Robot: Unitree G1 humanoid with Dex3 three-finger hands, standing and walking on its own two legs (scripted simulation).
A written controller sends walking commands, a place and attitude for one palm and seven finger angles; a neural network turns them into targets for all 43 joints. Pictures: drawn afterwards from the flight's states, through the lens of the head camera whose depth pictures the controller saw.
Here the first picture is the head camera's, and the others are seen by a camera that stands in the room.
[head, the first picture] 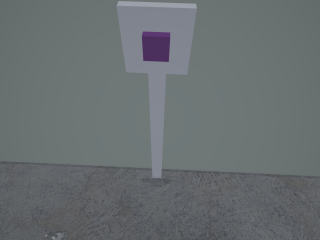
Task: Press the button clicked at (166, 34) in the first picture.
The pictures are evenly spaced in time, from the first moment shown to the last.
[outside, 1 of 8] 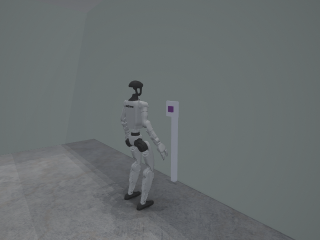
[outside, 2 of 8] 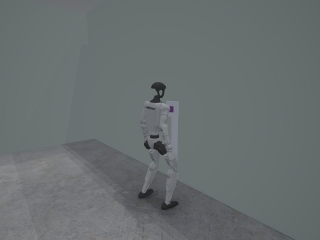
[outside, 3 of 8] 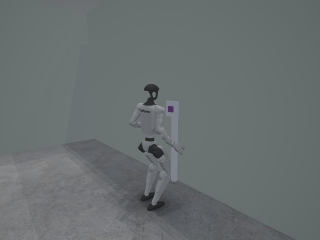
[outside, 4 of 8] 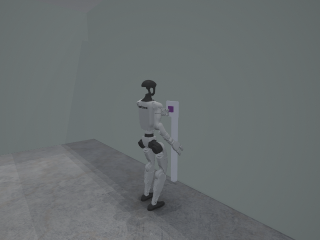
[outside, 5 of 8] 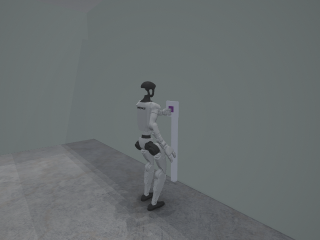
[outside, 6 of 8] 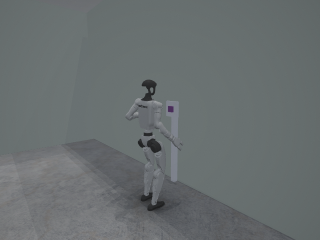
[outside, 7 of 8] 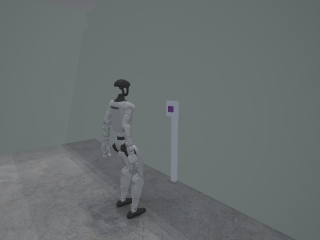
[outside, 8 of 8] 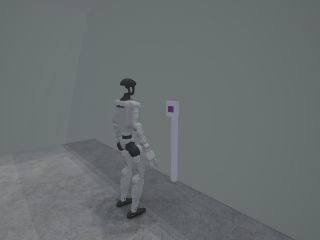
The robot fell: no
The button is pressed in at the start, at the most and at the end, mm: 0 13 0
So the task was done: yes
